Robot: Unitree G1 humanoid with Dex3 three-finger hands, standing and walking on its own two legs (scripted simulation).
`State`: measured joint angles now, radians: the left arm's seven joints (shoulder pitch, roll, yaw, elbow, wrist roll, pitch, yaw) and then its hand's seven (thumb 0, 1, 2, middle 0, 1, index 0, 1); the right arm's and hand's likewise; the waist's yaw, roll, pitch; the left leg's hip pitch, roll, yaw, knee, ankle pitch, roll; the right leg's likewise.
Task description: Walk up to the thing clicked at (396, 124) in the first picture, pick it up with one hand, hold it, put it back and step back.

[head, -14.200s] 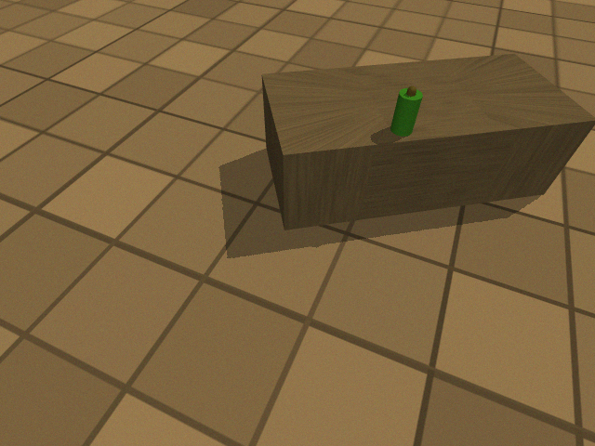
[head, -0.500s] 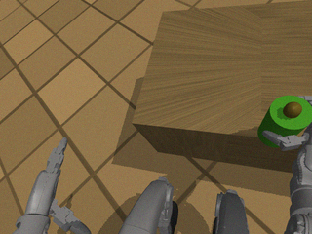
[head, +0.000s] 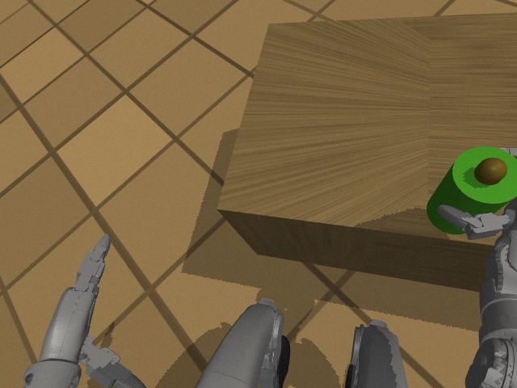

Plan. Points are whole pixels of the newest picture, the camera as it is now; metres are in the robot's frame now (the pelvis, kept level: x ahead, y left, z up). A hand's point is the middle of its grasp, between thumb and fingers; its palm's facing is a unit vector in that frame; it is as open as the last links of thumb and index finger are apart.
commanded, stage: lift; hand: right
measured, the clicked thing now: (471, 191) +0.44 -0.22 -0.06
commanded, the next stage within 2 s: hold in 1.20 s
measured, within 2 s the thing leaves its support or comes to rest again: neither
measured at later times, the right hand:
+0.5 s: hand (507, 191) +0.40 -0.22 +0.04, palm faces +0.30 +0.95 -0.05, open 11.4 cm
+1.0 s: hand (513, 205) +0.35 -0.20 +0.10, palm faces +0.30 +0.95 -0.04, open 11.4 cm
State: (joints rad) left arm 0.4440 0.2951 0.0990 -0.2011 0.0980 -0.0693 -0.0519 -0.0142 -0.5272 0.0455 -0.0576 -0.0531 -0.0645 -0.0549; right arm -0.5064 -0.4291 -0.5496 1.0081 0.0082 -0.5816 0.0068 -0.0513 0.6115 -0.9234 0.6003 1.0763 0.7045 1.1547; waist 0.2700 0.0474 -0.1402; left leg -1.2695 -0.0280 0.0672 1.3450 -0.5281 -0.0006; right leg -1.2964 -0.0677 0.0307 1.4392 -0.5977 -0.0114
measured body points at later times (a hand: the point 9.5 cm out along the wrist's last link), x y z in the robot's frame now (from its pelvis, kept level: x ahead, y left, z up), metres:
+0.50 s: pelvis +0.01 +0.00 +0.05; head +0.11 -0.04 +0.49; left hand +0.18 +0.27 +0.07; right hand +0.38 -0.27 +0.04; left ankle +0.05 +0.13 -0.59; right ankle +0.03 -0.11 -0.59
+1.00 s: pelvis +0.02 +0.00 +0.08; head +0.08 -0.02 +0.53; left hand +0.18 +0.26 +0.07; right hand +0.33 -0.25 +0.10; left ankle +0.05 +0.13 -0.59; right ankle +0.03 -0.11 -0.59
